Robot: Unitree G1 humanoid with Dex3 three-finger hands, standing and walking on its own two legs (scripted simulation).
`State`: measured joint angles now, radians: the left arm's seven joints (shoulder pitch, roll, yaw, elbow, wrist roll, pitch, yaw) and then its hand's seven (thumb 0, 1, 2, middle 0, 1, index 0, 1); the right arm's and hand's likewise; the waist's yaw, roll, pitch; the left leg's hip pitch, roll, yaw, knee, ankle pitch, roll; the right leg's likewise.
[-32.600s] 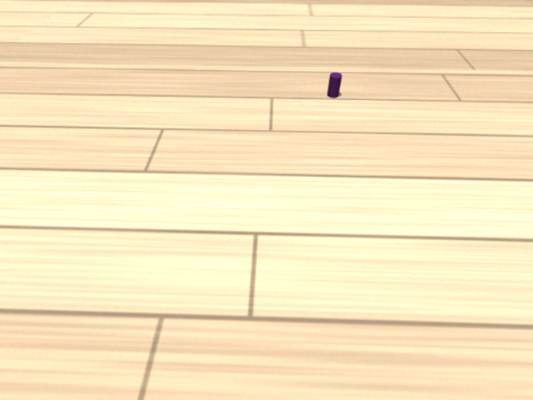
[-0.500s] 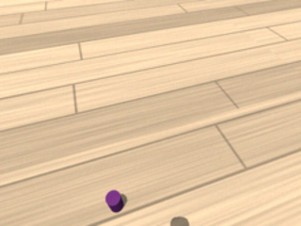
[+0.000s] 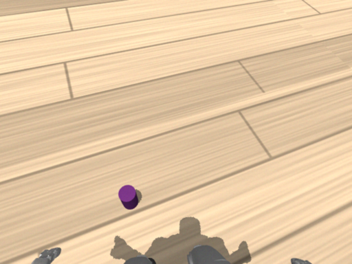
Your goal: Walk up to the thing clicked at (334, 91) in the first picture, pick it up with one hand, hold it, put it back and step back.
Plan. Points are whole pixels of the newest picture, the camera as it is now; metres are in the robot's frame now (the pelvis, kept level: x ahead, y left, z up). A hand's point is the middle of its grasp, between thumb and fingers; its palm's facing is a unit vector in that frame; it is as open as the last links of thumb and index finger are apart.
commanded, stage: step back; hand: left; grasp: from the side
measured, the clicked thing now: (128, 197) +0.46 +0.21 -0.69
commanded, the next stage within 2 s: none
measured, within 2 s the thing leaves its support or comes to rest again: neither
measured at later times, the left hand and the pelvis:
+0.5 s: hand out of the picture +0.00 +0.25 -0.15, palm faces +0.02 -0.92 -0.39, open 7.4 cm; pelvis -0.14 -0.02 -0.01, yaw +2 degrees
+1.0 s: hand out of the picture -0.23 +0.21 -0.14, palm faces -0.02 -0.91 -0.41, open 7.4 cm; pelvis -0.30 -0.05 -0.01, yaw -1 degrees
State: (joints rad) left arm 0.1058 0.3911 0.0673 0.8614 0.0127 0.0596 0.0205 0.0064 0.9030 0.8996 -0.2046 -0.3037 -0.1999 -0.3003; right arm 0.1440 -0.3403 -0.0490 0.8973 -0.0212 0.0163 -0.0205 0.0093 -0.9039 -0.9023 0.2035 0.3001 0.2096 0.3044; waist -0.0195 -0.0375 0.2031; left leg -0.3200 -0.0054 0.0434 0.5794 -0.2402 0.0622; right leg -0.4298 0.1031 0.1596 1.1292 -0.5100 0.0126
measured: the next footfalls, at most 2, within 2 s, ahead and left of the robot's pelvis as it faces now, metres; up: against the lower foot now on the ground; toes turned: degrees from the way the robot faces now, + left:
right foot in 0.16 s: -0.03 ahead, -0.15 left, +0.00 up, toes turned +2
left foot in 0.48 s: -0.10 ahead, +0.09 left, +0.00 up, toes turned -1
